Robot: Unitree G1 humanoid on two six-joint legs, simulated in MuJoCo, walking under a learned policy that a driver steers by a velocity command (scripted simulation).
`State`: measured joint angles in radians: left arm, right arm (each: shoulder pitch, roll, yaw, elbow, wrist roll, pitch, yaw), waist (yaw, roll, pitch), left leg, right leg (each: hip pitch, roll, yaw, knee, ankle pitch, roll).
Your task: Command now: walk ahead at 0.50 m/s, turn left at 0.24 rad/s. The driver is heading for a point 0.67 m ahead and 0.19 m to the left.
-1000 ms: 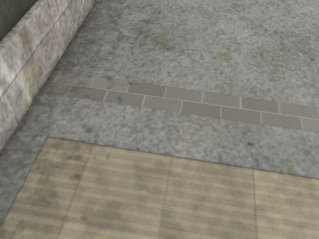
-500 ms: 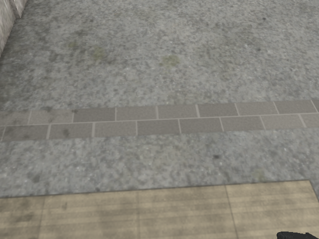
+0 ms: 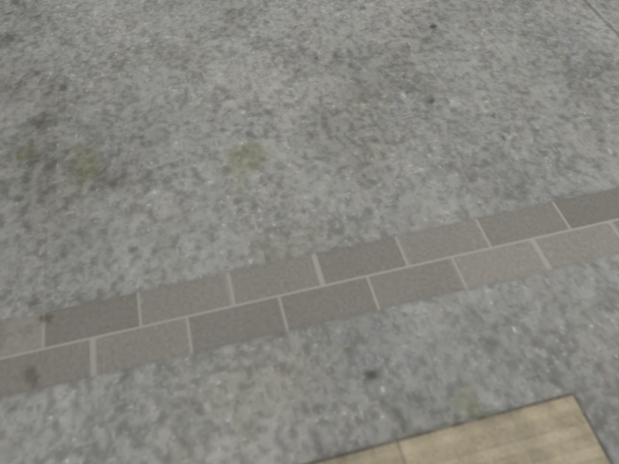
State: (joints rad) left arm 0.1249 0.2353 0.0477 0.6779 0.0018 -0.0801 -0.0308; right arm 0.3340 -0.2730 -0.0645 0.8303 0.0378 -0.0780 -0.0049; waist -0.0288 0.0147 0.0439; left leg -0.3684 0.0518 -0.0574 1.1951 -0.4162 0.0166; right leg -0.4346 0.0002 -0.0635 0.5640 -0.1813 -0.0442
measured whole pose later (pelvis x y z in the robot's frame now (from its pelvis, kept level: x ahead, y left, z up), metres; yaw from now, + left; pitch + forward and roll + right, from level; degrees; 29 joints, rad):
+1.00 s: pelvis +0.30 +0.01 +0.01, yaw +29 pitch +1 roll +1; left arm 0.18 0.25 0.05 0.72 0.02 -0.01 0.02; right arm 0.16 -0.31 -0.08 0.61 0.00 0.05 -0.03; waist 0.02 0.04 0.02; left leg -0.51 -0.14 -0.16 1.03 -0.48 -0.05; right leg -0.30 0.00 0.04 0.52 -0.24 -0.01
